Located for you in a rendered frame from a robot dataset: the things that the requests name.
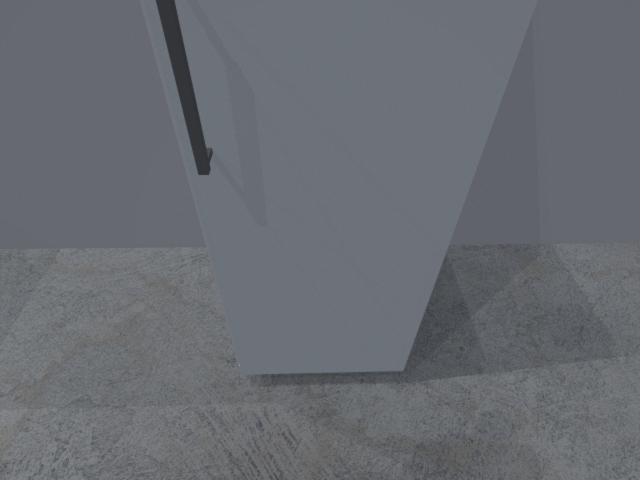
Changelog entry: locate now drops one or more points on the handle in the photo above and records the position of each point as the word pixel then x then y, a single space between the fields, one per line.
pixel 173 36

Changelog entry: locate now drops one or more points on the fridge door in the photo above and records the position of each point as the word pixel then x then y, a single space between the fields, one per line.
pixel 345 138

